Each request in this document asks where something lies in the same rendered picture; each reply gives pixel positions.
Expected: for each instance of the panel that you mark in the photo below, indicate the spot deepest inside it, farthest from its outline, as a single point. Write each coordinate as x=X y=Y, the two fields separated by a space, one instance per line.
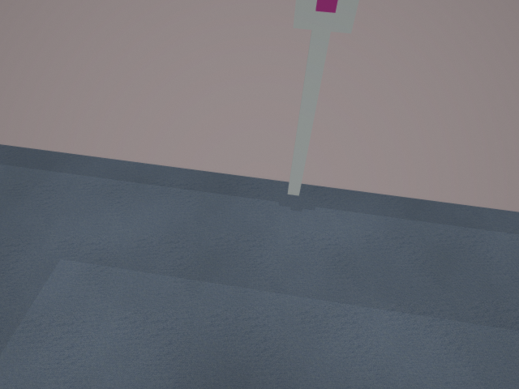
x=321 y=25

